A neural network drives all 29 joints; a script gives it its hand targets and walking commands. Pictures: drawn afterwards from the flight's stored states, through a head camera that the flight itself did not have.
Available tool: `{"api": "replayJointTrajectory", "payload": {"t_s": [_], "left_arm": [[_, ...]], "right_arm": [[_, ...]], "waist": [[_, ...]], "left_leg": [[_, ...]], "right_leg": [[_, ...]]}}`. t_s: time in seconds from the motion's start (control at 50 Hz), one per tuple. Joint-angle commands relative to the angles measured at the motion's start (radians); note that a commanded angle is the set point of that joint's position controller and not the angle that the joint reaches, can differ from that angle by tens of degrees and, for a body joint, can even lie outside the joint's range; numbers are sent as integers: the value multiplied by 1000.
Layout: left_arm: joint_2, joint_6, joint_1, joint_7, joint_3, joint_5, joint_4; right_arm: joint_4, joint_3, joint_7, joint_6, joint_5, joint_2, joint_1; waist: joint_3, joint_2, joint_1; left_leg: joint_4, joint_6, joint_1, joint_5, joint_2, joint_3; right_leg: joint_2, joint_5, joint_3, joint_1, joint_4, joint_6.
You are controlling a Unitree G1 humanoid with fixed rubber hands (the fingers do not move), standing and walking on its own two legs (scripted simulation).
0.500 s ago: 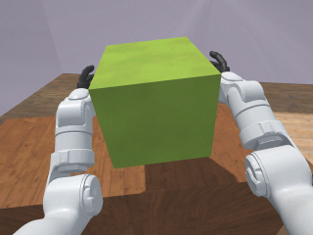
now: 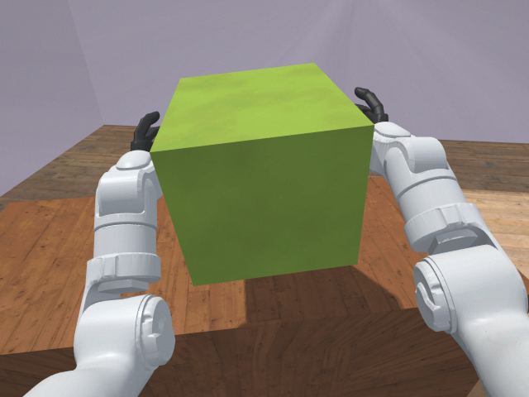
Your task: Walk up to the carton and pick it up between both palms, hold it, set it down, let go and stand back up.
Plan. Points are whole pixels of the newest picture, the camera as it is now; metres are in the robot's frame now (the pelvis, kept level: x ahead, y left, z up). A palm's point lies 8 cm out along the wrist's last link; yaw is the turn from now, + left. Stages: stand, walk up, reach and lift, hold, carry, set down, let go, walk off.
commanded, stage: hold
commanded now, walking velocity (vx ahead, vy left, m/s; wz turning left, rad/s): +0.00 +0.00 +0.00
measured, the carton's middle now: (260, 162) +0.40 +0.00 +0.24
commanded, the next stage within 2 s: none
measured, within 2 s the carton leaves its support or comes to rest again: neither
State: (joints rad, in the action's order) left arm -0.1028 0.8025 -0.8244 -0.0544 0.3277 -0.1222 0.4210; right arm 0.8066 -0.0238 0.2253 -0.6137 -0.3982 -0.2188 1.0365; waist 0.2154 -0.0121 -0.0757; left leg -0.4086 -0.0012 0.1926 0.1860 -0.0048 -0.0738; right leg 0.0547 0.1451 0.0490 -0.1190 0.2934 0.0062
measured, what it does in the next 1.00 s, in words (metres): stands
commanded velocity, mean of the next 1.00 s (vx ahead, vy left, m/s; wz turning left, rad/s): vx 0.00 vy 0.00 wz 0.00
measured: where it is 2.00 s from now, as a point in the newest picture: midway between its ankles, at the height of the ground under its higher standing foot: outside the picture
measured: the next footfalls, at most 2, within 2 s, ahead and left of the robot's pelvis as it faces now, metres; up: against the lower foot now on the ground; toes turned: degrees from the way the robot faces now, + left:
none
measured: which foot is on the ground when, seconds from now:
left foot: down 0.00-1.00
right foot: down 0.00-1.00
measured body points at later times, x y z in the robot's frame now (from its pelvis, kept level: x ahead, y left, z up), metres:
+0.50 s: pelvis +0.00 +0.00 +0.00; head -0.10 +0.01 +0.44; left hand +0.38 +0.17 +0.26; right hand +0.38 -0.17 +0.29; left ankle +0.02 +0.11 -0.75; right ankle +0.01 -0.12 -0.75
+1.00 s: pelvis +0.00 +0.00 +0.00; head -0.10 +0.01 +0.44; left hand +0.38 +0.17 +0.26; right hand +0.38 -0.16 +0.29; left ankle +0.02 +0.11 -0.75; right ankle +0.01 -0.12 -0.75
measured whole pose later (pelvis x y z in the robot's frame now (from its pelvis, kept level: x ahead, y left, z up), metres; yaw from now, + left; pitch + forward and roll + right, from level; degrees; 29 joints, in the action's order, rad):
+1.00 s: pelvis +0.00 +0.00 +0.00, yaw +0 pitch -2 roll -2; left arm -0.11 0.81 -0.83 -0.05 0.33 -0.12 0.42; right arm 0.80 -0.02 0.23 -0.62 -0.39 -0.21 1.03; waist 0.22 -0.01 -0.07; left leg -0.41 0.00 0.19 0.18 -0.01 -0.08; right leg 0.06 0.15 0.04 -0.12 0.30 0.01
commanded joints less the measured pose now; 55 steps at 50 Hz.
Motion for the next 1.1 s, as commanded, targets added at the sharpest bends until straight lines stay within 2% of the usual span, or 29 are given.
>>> {"api": "replayJointTrajectory", "payload": {"t_s": [0.0, 0.04, 0.06, 0.1, 0.12, 0.16, 0.2, 0.24, 0.36, 0.38, 0.4, 0.44, 0.56, 0.58, 0.6, 0.62, 0.66, 0.74, 0.76, 0.78, 0.82, 0.86, 0.9, 0.94, 0.98, 1.0, 1.02, 1.04, 1.08], "left_arm": [[586, -86, -902, 160, -386, 177, -177], [598, -88, -922, 160, -408, 187, -202], [608, -85, -920, 161, -409, 183, -197], [596, -93, -909, 161, -415, 202, -220], [599, -91, -933, 155, -420, 195, -230], [589, -89, -943, 155, -418, 198, -255], [604, -80, -914, 155, -423, 190, -227], [615, -80, -908, 157, -432, 195, -202], [597, -91, -942, 157, -419, 205, -195], [612, -94, -964, 152, -448, 215, -237], [602, -90, -938, 153, -406, 199, -195], [620, -92, -964, 154, -416, 206, -174], [581, -83, -899, 158, -378, 173, -166], [591, -84, -925, 162, -388, 184, -195], [589, -87, -946, 164, -381, 181, -207], [589, -85, -941, 162, -388, 186, -169], [615, -87, -917, 158, -413, 200, -186], [583, -91, -949, 162, -388, 184, -202], [583, -92, -927, 161, -405, 198, -208], [591, -96, -931, 162, -429, 216, -237], [593, -86, -920, 162, -406, 193, -193], [603, -91, -938, 165, -429, 201, -220], [611, -91, -950, 164, -438, 210, -251], [590, -78, -906, 164, -391, 175, -166], [596, -87, -935, 165, -403, 199, -189], [599, -86, -893, 167, -406, 193, -150], [608, -95, -947, 161, -419, 204, -204], [604, -89, -941, 160, -414, 199, -195], [591, -85, -926, 164, -396, 183, -197]], "right_arm": [[-324, -211, -143, 18, -158, 719, 754], [-315, -195, -142, 18, -159, 716, 726], [-333, -204, -139, 19, -161, 710, 746], [-403, -231, -134, 26, -173, 732, 764], [-346, -208, -138, 17, -169, 714, 744], [-342, -215, -138, 18, -171, 715, 733], [-338, -212, -141, 16, -162, 705, 729], [-366, -209, -137, 21, -162, 697, 762], [-329, -199, -144, 19, -157, 713, 766], [-342, -200, -146, 19, -156, 715, 753], [-320, -199, -146, 20, -153, 709, 761], [-313, -177, -147, 22, -139, 703, 782], [-308, -208, -143, 13, -165, 706, 748], [-295, -188, -143, 11, -156, 704, 731], [-296, -205, -141, 10, -162, 724, 738], [-295, -184, -145, 12, -152, 718, 772], [-352, -198, -144, 29, -165, 719, 774], [-301, -187, -139, 12, -154, 730, 750], [-365, -211, -137, 22, -162, 737, 765], [-394, -226, -133, 24, -164, 743, 768], [-361, -217, -131, 17, -160, 726, 757], [-323, -186, -134, 13, -149, 708, 725], [-330, -195, -140, 14, -150, 720, 733], [-297, -193, -141, 10, -142, 699, 737], [-338, -209, -139, 16, -156, 732, 775], [-371, -204, -139, 24, -153, 714, 792], [-370, -209, -137, 22, -160, 736, 786], [-329, -195, -139, 18, -152, 723, 759], [-307, -189, -136, 14, -153, 710, 735]], "waist": [[307, -22, 9], [315, -58, -1], [321, -40, -9], [369, -8, 8], [345, -46, -7], [350, -39, -9], [333, -59, -11], [331, -46, -18], [326, -34, -6], [364, -55, -23], [323, -32, -1], [314, -38, -16], [315, -24, 8], [316, -26, -4], [322, -20, 7], [292, -30, 1], [349, -45, 5], [311, -24, -3], [358, -8, 5], [382, -9, -6], [317, -36, -1], [312, -60, -25], [343, -68, -21], [280, -38, -4], [329, -27, 2], [314, -22, 2], [351, -23, -4], [321, -44, -4], [315, -38, -9]], "left_leg": [[56, 35, -111, -179, -27, 29], [49, 47, -117, -218, -25, 19], [49, 45, -121, -217, -29, 19], [43, 30, -127, -237, -28, 24], [44, 46, -127, -234, -27, 15], [46, 46, -137, -225, -27, 17], [49, 49, -134, -218, -26, 19], [49, 50, -132, -204, -23, 16], [63, 48, -103, -166, -21, 18], [55, 53, -118, -186, -18, 17], [59, 43, -110, -175, -17, 21], [68, 52, -85, -145, -15, 10], [51, 38, -111, -210, -24, 19], [57, 41, -109, -195, -22, 19], [57, 39, -104, -187, -28, 26], [67, 40, -90, -158, -23, 23], [43, 42, -110, -213, -24, 22], [57, 36, -107, -162, -31, 27], [47, 29, -117, -188, -33, 28], [39, 34, -119, -216, -34, 20], [45, 38, -115, -202, -34, 27], [57, 50, -108, -181, -23, 14], [56, 52, -121, -186, -22, 18], [61, 45, -97, -165, -23, 18], [54, 38, -102, -177, -31, 25], [61, 38, -91, -168, -25, 23], [52, 41, -109, -189, -29, 19], [47, 41, -108, -181, -29, 24], [54, 42, -112, -184, -23, 18]], "right_leg": [[13, -147, -5, 60, -43, -32], [13, -180, -5, 55, -36, -26], [16, -180, -11, 69, -38, -27], [19, -198, -8, 85, -38, -35], [19, -202, -13, 69, -31, -29], [21, -195, -16, 74, -30, -32], [18, -172, -18, 58, -33, -26], [20, -162, -22, 62, -35, -26], [19, -132, -18, 54, -39, -26], [17, -164, -11, 66, -32, -19], [18, -135, -13, 56, -38, -26], [18, -112, -12, 56, -35, -17], [19, -180, -10, 67, -38, -29], [14, -168, -7, 69, -38, -28], [16, -151, -12, 69, -38, -34], [11, -116, -13, 51, -48, -28], [13, -185, -7, 70, -32, -27], [8, -139, -10, 45, -43, -34], [10, -172, -7, 61, -39, -38], [13, -207, -11, 80, -30, -37], [14, -174, -10, 55, -38, -35], [14, -148, -8, 52, -40, -21], [12, -149, -9, 53, -35, -21], [14, -127, -12, 47, -39, -26], [12, -149, -13, 65, -35, -27], [16, -134, -14, 64, -41, -26], [19, -158, -15, 67, -33, -28], [10, -155, -11, 40, -38, -27], [12, -162, -11, 62, -37, -28]]}}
